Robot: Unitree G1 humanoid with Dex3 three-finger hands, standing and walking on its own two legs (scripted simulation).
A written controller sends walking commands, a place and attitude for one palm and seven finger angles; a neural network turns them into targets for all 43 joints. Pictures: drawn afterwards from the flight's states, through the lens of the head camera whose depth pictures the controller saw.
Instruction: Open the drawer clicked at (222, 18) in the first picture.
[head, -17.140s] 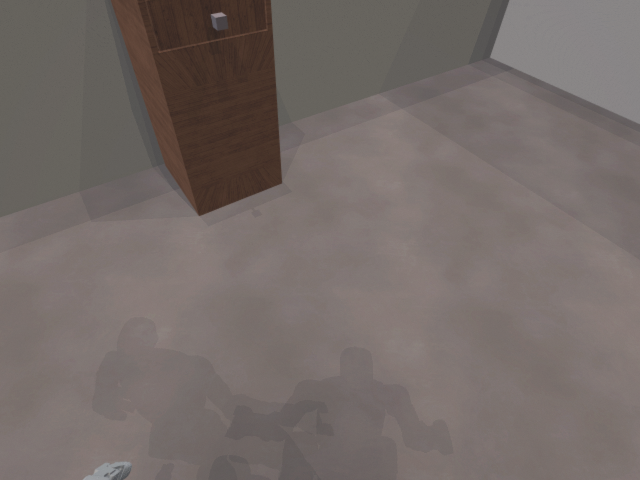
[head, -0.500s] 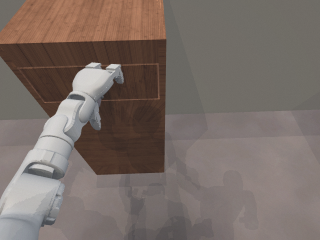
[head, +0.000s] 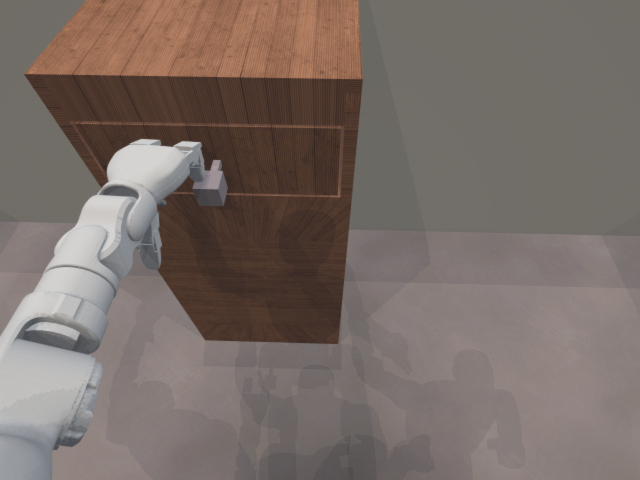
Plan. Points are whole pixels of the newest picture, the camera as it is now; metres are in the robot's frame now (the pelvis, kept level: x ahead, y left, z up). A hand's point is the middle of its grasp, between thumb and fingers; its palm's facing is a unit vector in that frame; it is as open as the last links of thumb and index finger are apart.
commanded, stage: move the hooked fingers above the handle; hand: left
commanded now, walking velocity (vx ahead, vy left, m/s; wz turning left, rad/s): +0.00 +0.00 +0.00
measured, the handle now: (213, 179) +0.53 +0.19 +0.03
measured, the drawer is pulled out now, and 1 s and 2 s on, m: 0.00 0.00 0.00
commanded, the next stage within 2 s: none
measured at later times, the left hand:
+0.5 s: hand (205, 160) +0.48 +0.17 +0.11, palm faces -0.06 +0.01 -1.00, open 13.5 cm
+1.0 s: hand (198, 151) +0.49 +0.18 +0.12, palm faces +0.09 -0.02 -1.00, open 13.3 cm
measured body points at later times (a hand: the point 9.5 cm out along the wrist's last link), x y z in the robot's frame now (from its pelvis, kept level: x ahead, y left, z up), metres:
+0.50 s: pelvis -0.01 -0.01 +0.00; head +0.03 -0.04 +0.45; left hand +0.48 +0.17 +0.17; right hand +0.05 -0.25 -0.14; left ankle -0.03 +0.09 -0.73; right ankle -0.01 -0.12 -0.73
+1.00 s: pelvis +0.00 +0.00 +0.00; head +0.06 -0.02 +0.44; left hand +0.48 +0.18 +0.17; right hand +0.04 -0.28 -0.14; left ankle -0.03 +0.09 -0.73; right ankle -0.01 -0.12 -0.73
